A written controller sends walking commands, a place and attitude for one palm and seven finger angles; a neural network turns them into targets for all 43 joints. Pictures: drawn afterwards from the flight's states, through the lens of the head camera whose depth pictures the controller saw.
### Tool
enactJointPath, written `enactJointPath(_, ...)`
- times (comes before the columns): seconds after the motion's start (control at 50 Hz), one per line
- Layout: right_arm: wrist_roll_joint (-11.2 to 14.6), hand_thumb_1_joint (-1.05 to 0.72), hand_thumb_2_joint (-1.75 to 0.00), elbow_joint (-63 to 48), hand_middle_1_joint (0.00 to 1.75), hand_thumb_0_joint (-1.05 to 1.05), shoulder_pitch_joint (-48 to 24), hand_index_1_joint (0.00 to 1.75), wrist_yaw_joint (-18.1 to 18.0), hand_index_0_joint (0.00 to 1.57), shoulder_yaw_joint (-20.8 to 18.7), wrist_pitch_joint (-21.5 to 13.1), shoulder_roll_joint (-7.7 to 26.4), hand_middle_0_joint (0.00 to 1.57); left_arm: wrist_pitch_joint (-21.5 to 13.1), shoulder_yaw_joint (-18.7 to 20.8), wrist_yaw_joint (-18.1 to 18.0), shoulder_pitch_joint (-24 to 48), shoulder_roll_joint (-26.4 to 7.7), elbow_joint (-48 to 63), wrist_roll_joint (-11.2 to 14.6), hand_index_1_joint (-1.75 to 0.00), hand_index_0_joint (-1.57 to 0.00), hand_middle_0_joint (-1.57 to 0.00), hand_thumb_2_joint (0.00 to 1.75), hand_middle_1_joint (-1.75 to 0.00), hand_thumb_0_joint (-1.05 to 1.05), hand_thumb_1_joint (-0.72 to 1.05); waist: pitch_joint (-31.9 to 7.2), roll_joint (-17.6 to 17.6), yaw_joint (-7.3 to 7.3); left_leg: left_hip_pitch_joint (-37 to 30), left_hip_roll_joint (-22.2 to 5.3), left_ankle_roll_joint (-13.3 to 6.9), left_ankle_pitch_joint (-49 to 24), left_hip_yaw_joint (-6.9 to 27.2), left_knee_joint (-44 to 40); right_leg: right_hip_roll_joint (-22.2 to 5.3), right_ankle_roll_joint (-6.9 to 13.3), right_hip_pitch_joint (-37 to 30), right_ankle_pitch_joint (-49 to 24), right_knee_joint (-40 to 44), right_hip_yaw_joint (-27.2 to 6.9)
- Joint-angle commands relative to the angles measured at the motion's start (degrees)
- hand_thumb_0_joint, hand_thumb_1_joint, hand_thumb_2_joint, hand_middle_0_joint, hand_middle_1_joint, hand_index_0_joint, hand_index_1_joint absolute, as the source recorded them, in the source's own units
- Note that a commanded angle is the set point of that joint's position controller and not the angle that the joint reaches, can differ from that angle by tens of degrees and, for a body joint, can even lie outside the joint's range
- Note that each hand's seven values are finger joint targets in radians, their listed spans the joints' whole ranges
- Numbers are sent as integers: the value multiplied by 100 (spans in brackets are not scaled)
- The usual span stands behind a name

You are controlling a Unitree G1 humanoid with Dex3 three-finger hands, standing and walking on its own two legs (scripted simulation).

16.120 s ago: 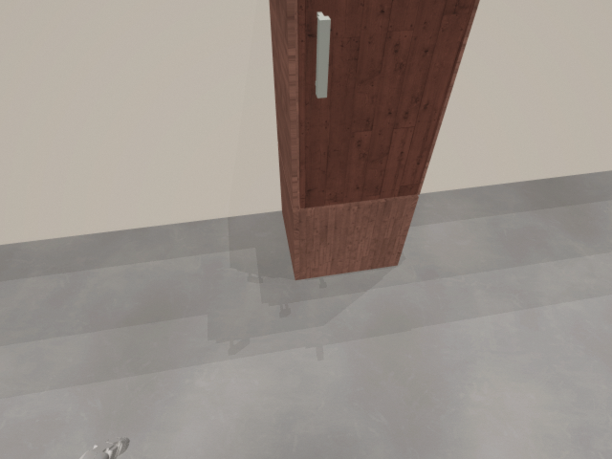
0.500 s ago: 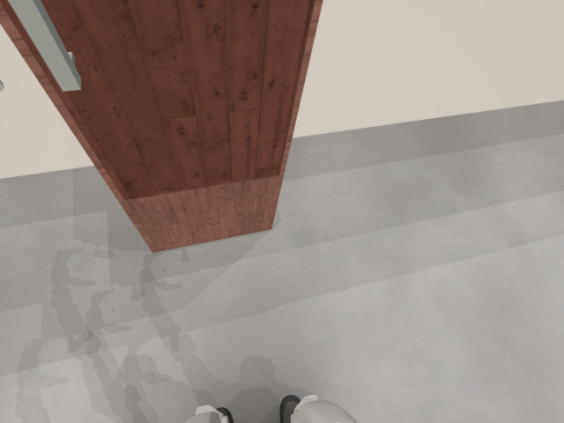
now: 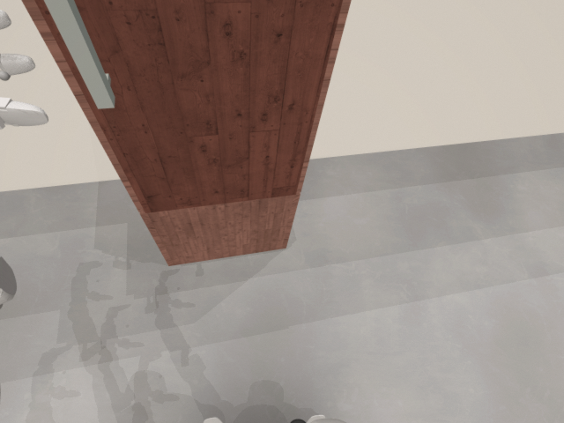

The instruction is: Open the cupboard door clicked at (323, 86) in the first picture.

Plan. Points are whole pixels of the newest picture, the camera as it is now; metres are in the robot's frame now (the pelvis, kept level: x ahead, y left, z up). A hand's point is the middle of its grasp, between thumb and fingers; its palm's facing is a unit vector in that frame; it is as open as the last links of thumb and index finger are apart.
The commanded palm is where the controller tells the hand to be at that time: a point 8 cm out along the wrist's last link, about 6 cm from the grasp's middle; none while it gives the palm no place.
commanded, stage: move the hooked fingers beside the handle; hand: left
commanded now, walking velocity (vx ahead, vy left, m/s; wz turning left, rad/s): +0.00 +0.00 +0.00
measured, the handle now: (84, 42) +0.59 +0.22 +0.16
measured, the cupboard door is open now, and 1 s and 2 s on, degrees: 0 0 0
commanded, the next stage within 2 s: slide the fingers in behind the handle in 1.02 s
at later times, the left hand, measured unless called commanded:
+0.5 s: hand (0, 67) +0.52 +0.29 +0.17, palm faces +0.13 -0.99 -0.01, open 14.0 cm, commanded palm +0.50 +0.33 +0.15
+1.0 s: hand (7, 69) +0.52 +0.29 +0.16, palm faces +0.11 -0.99 +0.01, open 14.0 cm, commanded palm +0.51 +0.33 +0.15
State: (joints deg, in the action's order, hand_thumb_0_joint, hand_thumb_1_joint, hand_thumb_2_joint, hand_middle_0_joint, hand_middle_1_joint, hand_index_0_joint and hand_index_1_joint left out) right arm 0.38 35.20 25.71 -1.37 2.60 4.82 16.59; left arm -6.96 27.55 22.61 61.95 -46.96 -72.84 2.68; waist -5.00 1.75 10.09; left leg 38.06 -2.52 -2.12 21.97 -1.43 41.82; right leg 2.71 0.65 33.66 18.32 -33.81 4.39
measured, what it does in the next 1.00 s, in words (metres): stands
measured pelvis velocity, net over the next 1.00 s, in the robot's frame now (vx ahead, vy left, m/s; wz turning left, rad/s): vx -0.01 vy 0.01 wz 0.00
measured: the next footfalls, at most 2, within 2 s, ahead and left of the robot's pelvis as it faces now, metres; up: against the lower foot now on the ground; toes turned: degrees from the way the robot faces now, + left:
none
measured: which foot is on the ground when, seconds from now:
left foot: down 0.00-1.00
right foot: down 0.00-1.00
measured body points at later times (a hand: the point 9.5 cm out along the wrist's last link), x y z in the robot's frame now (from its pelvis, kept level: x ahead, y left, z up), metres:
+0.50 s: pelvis -0.01 +0.00 +0.00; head +0.12 +0.02 +0.43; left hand +0.51 +0.35 +0.17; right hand -0.09 -0.27 -0.09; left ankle -0.03 +0.09 -0.72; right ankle -0.03 -0.12 -0.72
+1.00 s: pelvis -0.01 +0.01 +0.00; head +0.11 +0.04 +0.43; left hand +0.51 +0.34 +0.16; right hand -0.04 -0.26 -0.10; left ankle -0.03 +0.09 -0.72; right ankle -0.03 -0.12 -0.72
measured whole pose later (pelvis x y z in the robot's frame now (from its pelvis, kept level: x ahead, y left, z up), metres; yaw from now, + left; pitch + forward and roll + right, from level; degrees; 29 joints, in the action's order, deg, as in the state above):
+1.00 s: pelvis -0.01 +0.01 +0.00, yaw +0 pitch +19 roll -4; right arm -0.2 35.5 25.2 -2.1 3.6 3.0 16.6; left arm -9.5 27.8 20.8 67.6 -48.9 -77.1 1.2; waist -4.4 1.3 12.4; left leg 41.7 -2.2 -2.7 21.9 -1.2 44.1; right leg 2.4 0.1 37.0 18.0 -35.6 4.5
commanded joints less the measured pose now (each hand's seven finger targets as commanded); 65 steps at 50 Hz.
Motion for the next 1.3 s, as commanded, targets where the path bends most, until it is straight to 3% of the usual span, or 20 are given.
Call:
enactJointPath(0.0, -14, -90, -90, -12, 30, 0, 1233, 30, -187, 20, -396, -111, 1176, 20, -416, 32, -34, 2963, -1478, 887, 163, -120, -30, -30, 30, -120, 0, -50, -2012, 694, 327, -2196, -40, -17, -3116, 517, -122, 79, -57, -136, -2282, 68, -203)
enactJointPath(0.06, -19, -90, -90, -11, 30, 0, 1210, 30, -238, 20, -330, -196, 1207, 20, -513, 69, -149, 3295, -1696, 821, 81, -120, -30, -30, 30, -120, 0, -50, -1987, 765, 381, -1898, 11, -64, -2616, 488, -133, 20, -54, -179, -2084, 70, -293)
enactJointPath(0.14, -45, -90, -90, -14, 30, 0, 1256, 30, -251, 20, -296, -239, 1198, 20, -702, 305, -221, 3390, -2253, 850, -123, -120, -30, -30, 30, -120, 0, -50, -2570, 1021, 283, -1924, 17, -35, -2836, 493, -25, 0, -67, -484, -2340, -55, -353)
enactJointPath(0.2, -45, -90, -90, -35, 30, 0, 1271, 30, -238, 20, -297, -223, 1185, 20, -733, 294, -167, 3351, -2256, 824, -157, -120, -30, -30, 30, -120, 0, -50, -2737, 1316, 224, -2078, 13, 3, -3027, 497, -15, 26, -48, -463, -2401, -67, -324)
enactJointPath(0.34, -2, -90, -90, -121, 30, 0, 1326, 30, -270, 20, -302, -135, 1238, 20, -457, 537, 58, 2733, -2649, 522, -128, -120, -30, -30, 30, -120, 0, -50, -2440, 804, 106, -1496, 42, -88, -2703, 351, -116, 27, -91, -823, -2580, 19, -355)
enactJointPath(0.46, -19, -90, -90, -131, 30, 0, 1416, 30, -259, 20, -347, -66, 1270, 20, -612, 727, 191, 2571, -2775, 926, -4, -120, -30, -30, 30, -120, 0, -50, -2606, 1026, 22, -1815, 15, -60, -3022, 365, -121, 77, -35, -736, -2652, -9, -319)
enactJointPath(0.52, -19, -90, -90, -93, 30, 0, 1436, 30, -229, 20, -386, -38, 1251, 20, -639, 602, 290, 2503, -2507, 1048, 61, -120, -30, -30, 30, -120, 0, -50, -2661, 1202, 40, -2178, -27, -5, -3336, 419, -94, 101, -40, -505, -2600, 3, -260)
enactJointPath(0.56, -26, -90, -90, -66, 30, 0, 1437, 30, -200, 20, -400, -36, 1221, 20, -620, 289, 342, 2530, -2010, 1176, 128, -120, -30, -30, 30, -120, 0, -50, -2557, 1490, 108, -2507, -55, 28, -3643, 461, -74, 126, -13, -187, -2463, 36, -207)
enactJointPath(0.64, -34, -90, -90, -9, 30, 0, 1406, 30, -186, 20, -416, -45, 1235, 20, -455, 115, 342, 2511, -1653, 996, 252, -120, -30, -30, 30, -120, 0, -50, -2227, 1173, 179, -2479, -92, 54, -3397, 561, -133, 145, -28, 100, -2058, 107, -128)
enactJointPath(0.72, -57, -90, -90, 16, 30, 0, 1394, 30, -191, 20, -390, -95, 1234, 20, -469, 226, 135, 2851, -1858, 1014, 163, -120, -30, -30, 30, -120, 0, -50, -2151, 1127, 197, -2353, -76, 73, -3219, 634, -140, 123, -15, 124, -1917, 63, -122)
enactJointPath(0.78, -87, -90, -90, 11, 30, 0, 1335, 30, -181, 20, -385, -148, 1200, 20, -619, 139, -77, 3080, -1749, 1227, 53, -120, -30, -30, 30, -120, 0, -50, -2291, 1468, 225, -2626, -98, 152, -3500, 676, -78, 115, -3, 312, -1857, 23, -127)
enactJointPath(0.86, -93, -90, -90, -2, 30, 0, 1342, 30, -189, 20, -361, -201, 1241, 20, -736, 325, -189, 3194, -1969, 1122, 43, -120, -30, -30, 30, -120, 0, -50, -2507, 1242, 210, -2530, -91, 142, -3362, 713, -58, 110, 9, 138, -1865, -52, -138)
enactJointPath(0.9, -81, -90, -90, 40, 30, 0, 1323, 30, -192, 20, -356, -213, 1219, 20, -686, 148, -170, 3256, -1811, 884, 0, -120, -30, -30, 30, -120, 0, -50, -2480, 1237, 290, -2499, -94, 157, -3352, 699, -20, 103, -20, 192, -1885, -46, -144)
enactJointPath(0.98, -67, -90, -90, -4, 30, 0, 1332, 30, -197, 20, -325, -218, 1220, 20, -569, 128, -127, 3056, -1868, 631, -89, -120, -30, -30, 30, -120, 0, -50, -2416, 1278, 213, -2350, -78, 148, -3372, 683, -22, 95, -21, 156, -1905, -65, -149)
enactJointPath(1.0, -64, -90, -90, 9, 30, 0, 1340, 30, -195, 20, -320, -218, 1218, 20, -527, 0, -119, 3104, -1729, 554, -81, -120, -30, -30, 30, -120, 0, -50, -2305, 1211, 301, -2280, -81, 123, -3215, 659, -26, 102, -29, 223, -1871, -44, -148)
enactJointPath(1.04, -67, -90, -90, -16, 30, 0, 1394, 30, -217, 20, -319, -211, 1252, 20, -522, 260, -118, 3052, -2118, 558, -101, -120, -30, -30, 30, -120, 0, -50, -2335, 881, 256, -2001, -65, 58, -3029, 632, -32, 95, -45, -35, -1964, -51, -180)
enactJointPath(1.08, -78, -90, -90, -39, 30, 0, 1433, 30, -224, 20, -327, -208, 1240, 20, -591, 363, -87, 3049, -2190, 787, -52, -120, -30, -30, 30, -120, 0, -50, -2657, 1027, 202, -2163, -64, 68, -3366, 598, -9, 102, -34, -208, -2275, -99, -196)
enactJointPath(1.12, -88, -90, -90, -43, 30, 0, 1437, 30, -187, 20, -350, -187, 1206, 20, -675, 288, -53, 3087, -2052, 1077, -48, -120, -30, -30, 30, -120, 0, -50, -2816, 1405, 171, -2453, -83, 125, -3738, 594, 41, 122, -24, -131, -2384, -114, -180)
enactJointPath(1.22, -88, -90, -90, 4, 30, 0, 1466, 30, -125, 20, -410, -121, 1193, 20, -632, 198, 48, 2746, -1615, 1168, 175, -120, -30, -30, 30, -120, 0, -50, -2698, 1216, 170, -2571, -113, 108, -3942, 592, 57, 166, -31, -99, -2451, -47, -148)
enactJointPath(1.28, -71, -90, -90, -4, 30, 0, 1439, 30, -109, 20, -417, -100, 1185, 20, -481, 273, 35, 2633, -1662, 1185, 201, -120, -30, -30, 30, -120, 0, -50, -2615, 1324, 85, -2457, -79, 71, -3856, 538, 6, 146, -25, -205, -2523, -26, -154)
